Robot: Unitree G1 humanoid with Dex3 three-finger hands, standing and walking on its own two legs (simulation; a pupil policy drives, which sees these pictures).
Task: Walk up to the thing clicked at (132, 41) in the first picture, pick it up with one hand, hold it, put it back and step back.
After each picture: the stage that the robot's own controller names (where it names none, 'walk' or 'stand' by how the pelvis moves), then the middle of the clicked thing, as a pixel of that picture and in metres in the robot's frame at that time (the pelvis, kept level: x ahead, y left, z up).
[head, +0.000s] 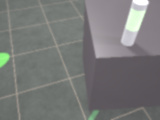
stand; (133, 24) +0.74 -0.24 +0.01
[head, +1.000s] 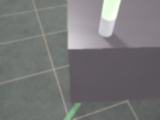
sink last; (109, 12) +0.71 -0.10 +0.05
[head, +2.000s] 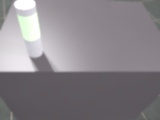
rise first; (30, 31) +0.57 +0.23 +0.05
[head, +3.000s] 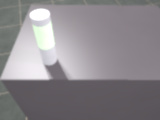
stand; (45, 40) +0.55 +0.18 +0.04
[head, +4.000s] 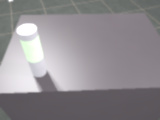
stand; (34, 53) +0.52 +0.23 +0.02
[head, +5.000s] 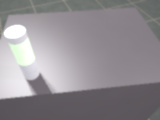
stand; (24, 55) +0.49 +0.26 +0.02
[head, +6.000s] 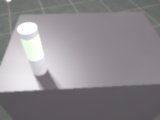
stand; (34, 51) +0.53 +0.23 +0.01
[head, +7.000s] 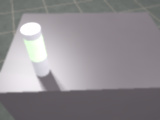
stand; (37, 52) +0.52 +0.22 +0.01
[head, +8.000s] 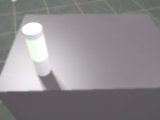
stand; (38, 52) +0.52 +0.21 +0.01
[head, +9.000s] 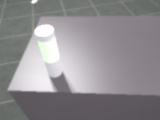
rise first; (50, 53) +0.52 +0.19 +0.02
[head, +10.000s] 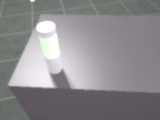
go down; (51, 50) +0.53 +0.19 +0.02
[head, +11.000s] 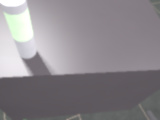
go down; (21, 30) +0.54 +0.18 +0.05
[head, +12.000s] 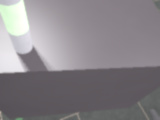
go down; (16, 23) +0.54 +0.19 +0.08
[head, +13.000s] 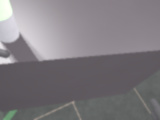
close in; out of the picture +0.55 +0.20 +0.11
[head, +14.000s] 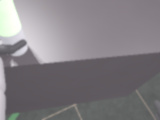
lift; (6, 22) +0.50 +0.18 +0.11
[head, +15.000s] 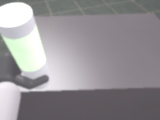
lift; (29, 55) +0.32 +0.15 +0.22
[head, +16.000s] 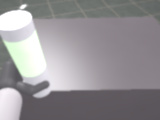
hold; (30, 61) +0.31 +0.15 +0.20
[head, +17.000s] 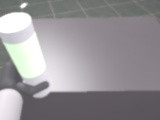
hold; (30, 62) +0.32 +0.16 +0.19
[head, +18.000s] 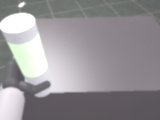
crouch; (32, 62) +0.33 +0.15 +0.19
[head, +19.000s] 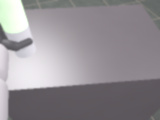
crouch; (13, 19) +0.46 +0.19 +0.22
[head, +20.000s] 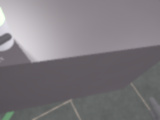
lower; out of the picture +0.52 +0.20 +0.11
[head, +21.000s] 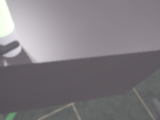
lower; out of the picture +0.50 +0.19 +0.11
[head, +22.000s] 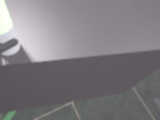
lower; out of the picture +0.50 +0.19 +0.11
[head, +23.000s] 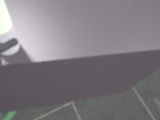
lower; out of the picture +0.50 +0.19 +0.11
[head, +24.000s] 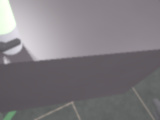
loosen; out of the picture +0.50 +0.19 +0.11
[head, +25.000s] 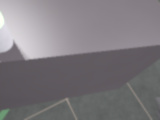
withdraw; out of the picture +0.50 +0.20 +0.11
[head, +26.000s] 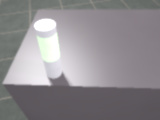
sink last; (50, 52) +0.48 +0.17 +0.06
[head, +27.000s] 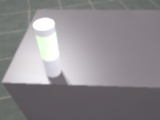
stand; (49, 51) +0.49 +0.18 +0.07
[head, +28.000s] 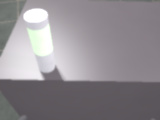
stand; (42, 45) +0.48 +0.18 +0.08
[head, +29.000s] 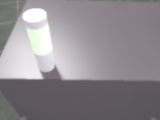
stand; (41, 44) +0.49 +0.18 +0.08
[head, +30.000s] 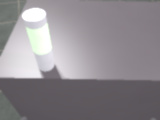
stand; (41, 43) +0.49 +0.18 +0.08
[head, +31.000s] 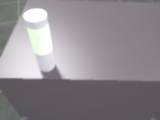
stand; (42, 44) +0.49 +0.18 +0.08
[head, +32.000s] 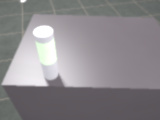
stand; (47, 55) +0.50 +0.18 +0.02
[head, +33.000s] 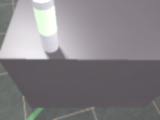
walk; (47, 25) +0.56 +0.15 +0.05
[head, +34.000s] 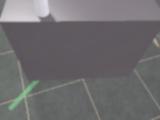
walk; out of the picture +0.80 +0.25 +0.04
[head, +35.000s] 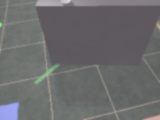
stand; out of the picture +1.14 +0.20 +0.04
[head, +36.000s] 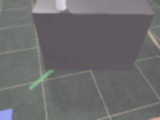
stand; out of the picture +1.13 +0.19 +0.01
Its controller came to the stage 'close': yes
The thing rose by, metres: 0.20
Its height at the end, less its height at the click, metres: +0.00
